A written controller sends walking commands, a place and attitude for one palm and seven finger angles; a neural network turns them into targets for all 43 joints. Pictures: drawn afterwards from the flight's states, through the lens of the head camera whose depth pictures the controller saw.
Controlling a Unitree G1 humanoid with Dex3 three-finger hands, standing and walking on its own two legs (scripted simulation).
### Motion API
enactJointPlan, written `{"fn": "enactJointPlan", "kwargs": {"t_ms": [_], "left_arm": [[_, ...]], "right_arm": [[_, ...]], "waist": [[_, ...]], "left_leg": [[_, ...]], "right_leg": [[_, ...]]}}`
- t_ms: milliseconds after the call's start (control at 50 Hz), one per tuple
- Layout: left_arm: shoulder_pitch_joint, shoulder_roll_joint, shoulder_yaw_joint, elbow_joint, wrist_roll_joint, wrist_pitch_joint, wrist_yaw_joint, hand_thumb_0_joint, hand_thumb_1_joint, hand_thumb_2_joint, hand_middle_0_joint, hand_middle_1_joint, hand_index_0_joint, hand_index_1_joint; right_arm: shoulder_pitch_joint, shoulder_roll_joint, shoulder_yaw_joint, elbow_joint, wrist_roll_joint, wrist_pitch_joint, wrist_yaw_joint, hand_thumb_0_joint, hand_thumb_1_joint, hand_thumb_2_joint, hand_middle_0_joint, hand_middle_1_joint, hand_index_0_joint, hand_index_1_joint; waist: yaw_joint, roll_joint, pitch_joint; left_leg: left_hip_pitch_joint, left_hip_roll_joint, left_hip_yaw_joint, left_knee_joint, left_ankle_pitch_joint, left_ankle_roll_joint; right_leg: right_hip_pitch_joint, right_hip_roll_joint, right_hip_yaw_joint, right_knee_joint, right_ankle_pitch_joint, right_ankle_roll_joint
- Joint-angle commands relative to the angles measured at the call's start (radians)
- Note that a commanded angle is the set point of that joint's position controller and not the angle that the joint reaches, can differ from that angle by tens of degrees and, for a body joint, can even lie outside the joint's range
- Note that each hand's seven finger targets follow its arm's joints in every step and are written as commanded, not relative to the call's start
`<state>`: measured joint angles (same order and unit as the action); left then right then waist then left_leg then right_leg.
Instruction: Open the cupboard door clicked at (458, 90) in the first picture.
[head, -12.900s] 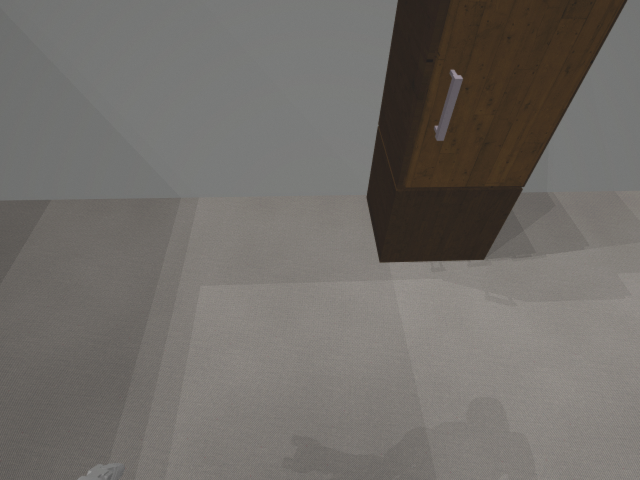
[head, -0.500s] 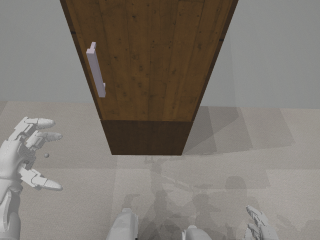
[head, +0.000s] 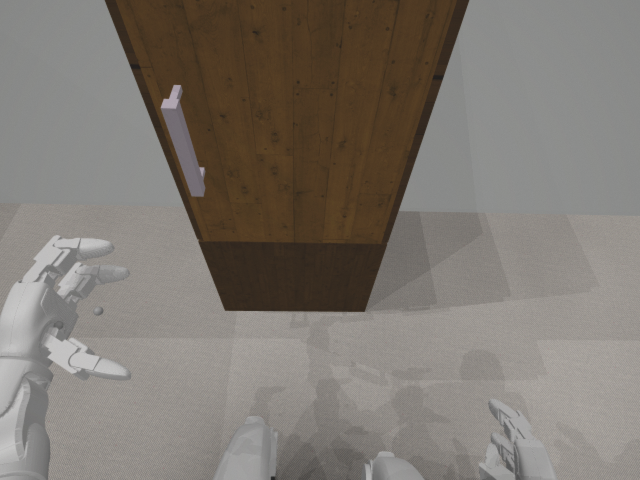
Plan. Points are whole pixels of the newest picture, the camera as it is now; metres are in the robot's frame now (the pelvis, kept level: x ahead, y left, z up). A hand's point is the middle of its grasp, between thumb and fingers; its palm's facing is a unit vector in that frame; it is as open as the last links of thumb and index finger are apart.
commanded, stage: move the hooked fingers beside the handle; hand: left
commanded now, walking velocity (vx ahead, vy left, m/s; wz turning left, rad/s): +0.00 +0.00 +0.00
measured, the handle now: (188, 144) +0.57 +0.24 +0.05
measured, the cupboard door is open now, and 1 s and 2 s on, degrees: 0 0 0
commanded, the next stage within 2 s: none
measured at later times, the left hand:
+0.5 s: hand (109, 253) +0.36 +0.29 +0.05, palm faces +0.06 -1.00 -0.01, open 14.0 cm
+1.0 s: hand (128, 211) +0.43 +0.29 +0.05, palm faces +0.07 -1.00 -0.02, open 14.0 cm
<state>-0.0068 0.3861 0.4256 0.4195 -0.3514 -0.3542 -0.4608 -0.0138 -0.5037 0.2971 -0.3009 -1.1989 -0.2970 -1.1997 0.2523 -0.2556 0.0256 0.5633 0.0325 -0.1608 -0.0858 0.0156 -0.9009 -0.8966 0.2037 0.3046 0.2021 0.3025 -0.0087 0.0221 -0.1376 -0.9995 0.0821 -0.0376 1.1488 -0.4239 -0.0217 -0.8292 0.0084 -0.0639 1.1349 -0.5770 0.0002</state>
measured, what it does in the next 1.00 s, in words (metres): stands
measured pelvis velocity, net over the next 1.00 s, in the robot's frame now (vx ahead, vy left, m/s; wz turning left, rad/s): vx -0.01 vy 0.01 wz -0.04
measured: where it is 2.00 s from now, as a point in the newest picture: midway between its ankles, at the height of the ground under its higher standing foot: outside the picture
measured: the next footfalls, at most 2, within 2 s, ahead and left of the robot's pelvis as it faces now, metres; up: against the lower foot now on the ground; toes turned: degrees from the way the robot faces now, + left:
none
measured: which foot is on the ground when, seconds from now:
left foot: down 0.00-1.00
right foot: down 0.00-1.00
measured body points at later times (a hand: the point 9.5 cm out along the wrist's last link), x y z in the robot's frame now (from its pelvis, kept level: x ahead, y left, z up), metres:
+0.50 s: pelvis +0.00 +0.01 -0.01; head +0.09 +0.04 +0.43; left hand +0.36 +0.35 +0.05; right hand +0.11 -0.26 -0.10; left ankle +0.07 +0.13 -0.65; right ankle -0.01 -0.12 -0.65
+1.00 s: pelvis -0.01 +0.01 -0.02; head +0.11 +0.04 +0.41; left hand +0.42 +0.34 +0.05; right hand +0.06 -0.26 -0.12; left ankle +0.07 +0.13 -0.65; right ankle -0.01 -0.12 -0.65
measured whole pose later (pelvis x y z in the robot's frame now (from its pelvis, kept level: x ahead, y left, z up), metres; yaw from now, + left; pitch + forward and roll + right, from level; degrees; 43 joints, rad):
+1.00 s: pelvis -0.01 +0.01 -0.02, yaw -2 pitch +21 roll -4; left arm -0.65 0.59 0.52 1.03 -0.18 -0.41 -0.45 -0.01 -0.50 0.30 -0.30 -1.20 -0.30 -1.20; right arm 0.32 -0.27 0.03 0.63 0.02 -0.02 -0.07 0.01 -0.90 -0.90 0.20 0.30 0.20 0.30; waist -0.09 0.01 -0.13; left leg -1.18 0.10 -0.03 1.23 -0.43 0.00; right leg -1.01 0.02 -0.04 1.21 -0.57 0.02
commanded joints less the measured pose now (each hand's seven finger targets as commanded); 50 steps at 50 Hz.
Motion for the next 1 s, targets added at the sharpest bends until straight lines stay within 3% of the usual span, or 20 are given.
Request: {"fn": "enactJointPlan", "kwargs": {"t_ms": [0, 80, 120, 180, 220, 260, 320, 400, 420, 500, 520, 580, 620, 660, 720, 800, 880, 940, 980], "left_arm": [[-0.264, 0.271, 0.108, -0.156, -0.022, -0.067, -0.006, 0.000, -0.500, 0.300, -0.300, -1.200, -0.300, -1.200], [-0.339, 0.302, 0.122, -0.075, -0.018, -0.067, -0.027, 0.000, -0.500, 0.300, -0.300, -1.200, -0.300, -1.200], [-0.372, 0.300, 0.108, -0.058, -0.008, -0.064, -0.041, 0.000, -0.500, 0.300, -0.300, -1.200, -0.300, -1.200], [-0.426, 0.324, 0.116, -0.026, -0.004, -0.056, -0.047, 0.000, -0.500, 0.300, -0.300, -1.200, -0.300, -1.200], [-0.453, 0.335, 0.122, 0.006, 0.005, -0.052, -0.044, 0.000, -0.500, 0.300, -0.300, -1.200, -0.300, -1.200], [-0.498, 0.339, 0.117, 0.022, 0.014, -0.049, -0.038, 0.000, -0.500, 0.300, -0.300, -1.200, -0.300, -1.200], [-0.518, 0.348, 0.124, 0.064, 0.023, -0.048, -0.027, 0.000, -0.500, 0.300, -0.300, -1.200, -0.300, -1.200], [-0.590, 0.402, 0.154, 0.090, 0.044, -0.064, -0.014, 0.000, -0.500, 0.300, -0.300, -1.200, -0.300, -1.200], [-0.579, 0.361, 0.123, 0.084, 0.043, -0.067, -0.016, 0.000, -0.500, 0.300, -0.300, -1.200, -0.300, -1.200], [-0.627, 0.397, 0.143, 0.119, 0.054, -0.073, -0.006, 0.000, -0.500, 0.300, -0.300, -1.200, -0.300, -1.200], [-0.645, 0.361, 0.112, 0.132, 0.058, -0.073, -0.006, 0.000, -0.500, 0.300, -0.300, -1.200, -0.300, -1.200], [-0.680, 0.384, 0.128, 0.163, 0.068, -0.081, 0.004, 0.000, -0.500, 0.300, -0.300, -1.200, -0.300, -1.200], [-0.734, 0.370, 0.104, 0.198, 0.082, -0.084, 0.010, 0.000, -0.500, 0.300, -0.300, -1.200, -0.300, -1.200], [-0.788, 0.392, 0.109, 0.240, 0.096, -0.089, 0.017, 0.000, -0.500, 0.300, -0.300, -1.200, -0.300, -1.200], [-0.841, 0.444, 0.141, 0.292, 0.112, -0.107, 0.019, 0.000, -0.500, 0.300, -0.300, -1.200, -0.300, -1.200], [-0.909, 0.468, 0.141, 0.328, 0.127, -0.125, 0.013, 0.000, -0.500, 0.300, -0.300, -1.200, -0.300, -1.200], [-0.938, 0.486, 0.150, 0.392, 0.132, -0.118, 0.008, 0.000, -0.500, 0.300, -0.300, -1.200, -0.300, -1.200], [-1.006, 0.492, 0.130, 0.431, 0.151, -0.111, 0.010, 0.000, -0.500, 0.300, -0.300, -1.200, -0.300, -1.200], [-1.036, 0.552, 0.172, 0.452, 0.152, -0.117, 0.014, 0.000, -0.500, 0.300, -0.300, -1.200, -0.300, -1.200]], "right_arm": [[0.016, -0.159, -0.067, -0.114, -0.001, -0.040, -0.016, 0.000, -0.900, -0.900, 0.200, 0.300, 0.200, 0.300], [0.028, -0.165, -0.067, -0.100, -0.001, -0.035, -0.022, 0.000, -0.900, -0.900, 0.200, 0.300, 0.200, 0.300], [0.027, -0.165, -0.067, -0.096, 0.000, -0.031, -0.021, 0.000, -0.900, -0.900, 0.200, 0.300, 0.200, 0.300], [0.039, -0.171, -0.069, -0.093, 0.000, -0.026, -0.021, 0.000, -0.900, -0.900, 0.200, 0.300, 0.200, 0.300], [0.045, -0.173, -0.071, -0.084, 0.001, -0.018, -0.020, 0.000, -0.900, -0.900, 0.200, 0.300, 0.200, 0.300], [0.047, -0.175, -0.072, -0.080, 0.000, -0.012, -0.017, 0.000, -0.900, -0.900, 0.200, 0.300, 0.200, 0.300], [0.058, -0.177, -0.071, -0.081, -0.001, 0.000, -0.013, 0.000, -0.900, -0.900, 0.200, 0.300, 0.200, 0.300], [0.079, -0.185, -0.075, -0.073, -0.004, 0.018, -0.009, 0.000, -0.900, -0.900, 0.200, 0.300, 0.200, 0.300], [0.078, -0.179, -0.076, -0.076, -0.004, 0.020, -0.005, 0.000, -0.900, -0.900, 0.200, 0.300, 0.200, 0.300], [0.099, -0.188, -0.078, -0.062, -0.005, 0.036, -0.002, 0.000, -0.900, -0.900, 0.200, 0.300, 0.200, 0.300], [0.100, -0.186, -0.079, -0.061, -0.005, 0.040, -0.001, 0.000, -0.900, -0.900, 0.200, 0.300, 0.200, 0.300], [0.113, -0.190, -0.080, -0.055, -0.008, 0.049, -0.001, 0.000, -0.900, -0.900, 0.200, 0.300, 0.200, 0.300], [0.118, -0.191, -0.081, -0.046, -0.008, 0.057, 0.000, 0.000, -0.900, -0.900, 0.200, 0.300, 0.200, 0.300], [0.123, -0.194, -0.078, -0.038, -0.010, 0.065, 0.000, 0.000, -0.900, -0.900, 0.200, 0.300, 0.200, 0.300], [0.138, -0.197, -0.076, -0.029, -0.015, 0.076, -0.003, 0.000, -0.900, -0.900, 0.200, 0.300, 0.200, 0.300], [0.149, -0.199, -0.076, -0.020, -0.017, 0.090, 0.001, 0.000, -0.900, -0.900, 0.200, 0.300, 0.200, 0.300], [0.166, -0.203, -0.075, -0.016, -0.019, 0.108, 0.006, 0.000, -0.900, -0.900, 0.200, 0.300, 0.200, 0.300], [0.170, -0.205, -0.074, -0.010, -0.017, 0.120, 0.007, 0.000, -0.900, -0.900, 0.200, 0.300, 0.200, 0.300], [0.179, -0.210, -0.070, -0.004, -0.020, 0.126, 0.005, 0.000, -0.900, -0.900, 0.200, 0.300, 0.200, 0.300]], "waist": [[-0.006, 0.076, -0.280], [-0.015, 0.054, -0.285], [-0.010, 0.097, -0.314], [-0.013, 0.088, -0.322], [-0.013, 0.080, -0.334], [-0.017, 0.113, -0.325], [-0.017, 0.083, -0.338], [-0.017, 0.103, -0.364], [-0.018, 0.137, -0.370], [-0.027, 0.117, -0.370], [-0.037, 0.121, -0.360], [-0.035, 0.121, -0.357], [-0.051, 0.113, -0.351], [-0.055, 0.129, -0.333], [-0.052, 0.116, -0.376], [-0.052, 0.168, -0.412], [-0.060, 0.134, -0.411], [-0.081, 0.138, -0.397], [-0.079, 0.123, -0.417]], "left_leg": [[0.305, -0.057, 0.022, -0.119, 0.159, 0.050], [0.288, -0.054, 0.022, -0.097, 0.170, 0.053], [0.304, -0.054, 0.023, -0.101, 0.171, 0.050], [0.309, -0.051, 0.016, -0.098, 0.180, 0.052], [0.316, -0.049, 0.012, -0.104, 0.175, 0.050], [0.328, -0.048, 0.009, -0.107, 0.168, 0.047], [0.313, -0.047, 0.009, -0.109, 0.161, 0.050], [0.335, -0.041, 0.000, -0.113, 0.169, 0.045], [0.366, -0.043, 0.000, -0.119, 0.178, 0.044], [0.370, -0.036, -0.011, -0.122, 0.183, 0.043], [0.378, -0.036, -0.014, -0.128, 0.165, 0.042], [0.379, -0.035, -0.022, -0.131, 0.154, 0.041], [0.377, -0.033, -0.025, -0.131, 0.124, 0.040], [0.357, -0.034, -0.024, -0.128, 0.103, 0.040], [0.351, -0.032, -0.023, -0.107, 0.131, 0.042], [0.386, -0.028, -0.027, -0.092, 0.165, 0.038], [0.360, -0.027, -0.029, -0.074, 0.188, 0.043], [0.336, -0.025, -0.025, -0.063, 0.156, 0.047], [0.312, -0.026, -0.023, -0.044, 0.174, 0.051]], "right_leg": [[0.002, 0.035, 0.044, -0.179, 0.239, -0.016], [-0.003, 0.037, 0.053, -0.172, 0.254, -0.017], [-0.011, 0.034, 0.050, -0.165, 0.253, -0.018], [-0.020, 0.039, 0.042, -0.158, 0.256, -0.023], [-0.029, 0.038, 0.038, -0.158, 0.249, -0.022], [-0.058, 0.037, 0.031, -0.157, 0.236, -0.023], [-0.050, 0.039, 0.031, -0.155, 0.229, -0.022], [-0.070, 0.043, 0.023, -0.143, 0.224, -0.026], [-0.083, 0.043, 0.021, -0.147, 0.226, -0.027], [-0.103, 0.046, 0.012, -0.143, 0.225, -0.028], [-0.122, 0.046, 0.009, -0.146, 0.205, -0.027], [-0.136, 0.049, 0.006, -0.142, 0.192, -0.032], [-0.165, 0.045, 0.005, -0.142, 0.171, -0.028], [-0.176, 0.042, 0.007, -0.140, 0.159, -0.028], [-0.168, 0.044, 0.012, -0.126, 0.174, -0.029], [-0.199, 0.045, 0.012, -0.111, 0.189, -0.032], [-0.199, 0.050, 0.010, -0.103, 0.208, -0.031], [-0.225, 0.047, 0.014, -0.106, 0.192, -0.025], [-0.207, 0.052, 0.021, -0.096, 0.208, -0.027]]}}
